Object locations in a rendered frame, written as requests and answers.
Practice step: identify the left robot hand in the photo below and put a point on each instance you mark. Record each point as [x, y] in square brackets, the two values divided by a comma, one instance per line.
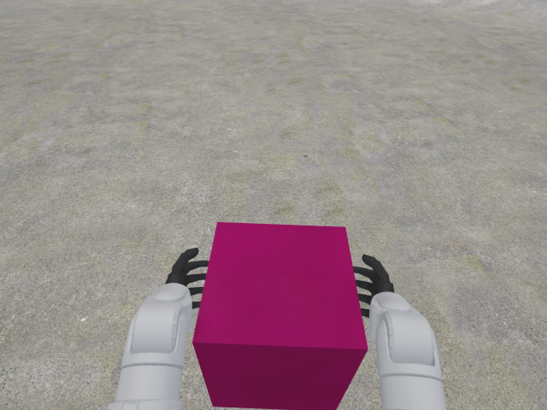
[181, 267]

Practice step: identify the right robot hand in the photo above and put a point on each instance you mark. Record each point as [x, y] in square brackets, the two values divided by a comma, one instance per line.
[378, 276]

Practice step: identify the carton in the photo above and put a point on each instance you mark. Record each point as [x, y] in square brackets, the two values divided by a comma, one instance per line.
[280, 324]

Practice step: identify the robot left forearm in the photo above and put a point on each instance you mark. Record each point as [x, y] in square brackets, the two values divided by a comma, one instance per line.
[154, 355]

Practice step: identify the robot right forearm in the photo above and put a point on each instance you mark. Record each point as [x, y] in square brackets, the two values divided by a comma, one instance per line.
[407, 355]

